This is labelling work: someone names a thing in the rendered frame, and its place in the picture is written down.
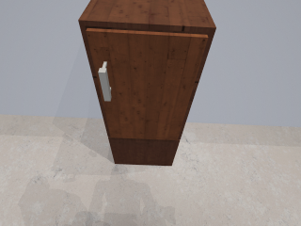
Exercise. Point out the cupboard door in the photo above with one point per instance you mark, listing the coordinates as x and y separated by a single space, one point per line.
151 76

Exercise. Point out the handle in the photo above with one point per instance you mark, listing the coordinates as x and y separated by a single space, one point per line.
106 89

